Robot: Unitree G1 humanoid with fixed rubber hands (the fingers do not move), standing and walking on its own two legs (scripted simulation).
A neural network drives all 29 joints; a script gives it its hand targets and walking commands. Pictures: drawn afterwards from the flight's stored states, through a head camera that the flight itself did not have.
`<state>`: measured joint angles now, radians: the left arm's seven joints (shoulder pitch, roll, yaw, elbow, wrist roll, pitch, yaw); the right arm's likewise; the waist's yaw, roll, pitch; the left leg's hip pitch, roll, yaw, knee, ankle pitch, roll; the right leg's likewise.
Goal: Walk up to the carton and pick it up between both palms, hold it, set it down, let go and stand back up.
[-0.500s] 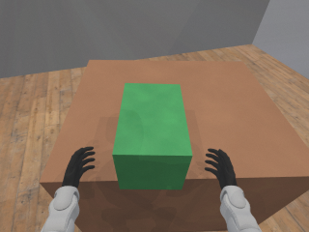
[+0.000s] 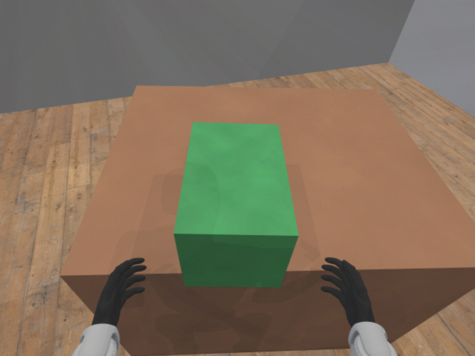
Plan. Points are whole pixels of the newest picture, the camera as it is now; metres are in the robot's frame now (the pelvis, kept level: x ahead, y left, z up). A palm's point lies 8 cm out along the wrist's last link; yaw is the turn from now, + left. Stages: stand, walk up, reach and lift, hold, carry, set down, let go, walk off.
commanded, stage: set down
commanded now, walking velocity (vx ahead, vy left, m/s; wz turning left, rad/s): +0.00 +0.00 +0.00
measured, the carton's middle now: (234, 200) +0.44 +0.02 -0.01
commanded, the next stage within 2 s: let go in 0.86 s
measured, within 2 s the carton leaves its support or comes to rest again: neither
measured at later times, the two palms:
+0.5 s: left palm (108, 333) +0.19 +0.22 -0.05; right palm (370, 335) +0.19 -0.21 -0.05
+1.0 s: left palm (108, 350) +0.17 +0.22 -0.07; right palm (380, 355) +0.16 -0.23 -0.08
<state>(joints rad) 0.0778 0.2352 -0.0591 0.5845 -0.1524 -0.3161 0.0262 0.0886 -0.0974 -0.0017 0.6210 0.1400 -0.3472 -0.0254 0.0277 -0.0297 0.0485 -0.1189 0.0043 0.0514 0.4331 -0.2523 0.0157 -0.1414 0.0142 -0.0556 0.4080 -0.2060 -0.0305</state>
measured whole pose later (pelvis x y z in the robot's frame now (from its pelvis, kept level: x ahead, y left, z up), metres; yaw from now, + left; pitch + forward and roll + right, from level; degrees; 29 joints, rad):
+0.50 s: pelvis +0.02 -0.01 +0.00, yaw -1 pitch -4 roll +0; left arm 0.21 0.23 0.00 0.49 -0.05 -0.03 -0.01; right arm 0.22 -0.14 0.01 0.62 0.08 -0.23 -0.02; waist 0.03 -0.02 0.04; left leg -0.03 0.02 0.06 0.34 -0.24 0.00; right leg -0.06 0.03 -0.05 0.32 -0.19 -0.04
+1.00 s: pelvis +0.01 -0.01 +0.00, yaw +0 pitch -4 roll +0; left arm 0.19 0.23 0.00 0.50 -0.01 0.11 0.00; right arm 0.18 -0.17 -0.03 0.71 0.00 -0.19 0.02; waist 0.01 -0.01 0.09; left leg -0.06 0.02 0.05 0.38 -0.24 0.00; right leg -0.09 0.03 -0.05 0.35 -0.19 -0.04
